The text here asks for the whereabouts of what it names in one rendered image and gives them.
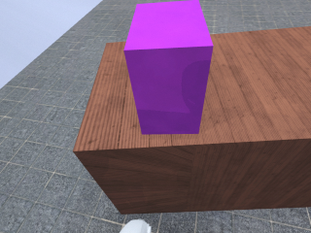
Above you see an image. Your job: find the left robot thigh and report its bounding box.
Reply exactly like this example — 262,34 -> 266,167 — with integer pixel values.
120,219 -> 152,233

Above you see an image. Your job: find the pedestal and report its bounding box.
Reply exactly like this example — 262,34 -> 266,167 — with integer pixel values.
73,26 -> 311,215

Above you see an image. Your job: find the carton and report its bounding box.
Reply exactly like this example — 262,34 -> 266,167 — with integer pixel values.
123,0 -> 214,135

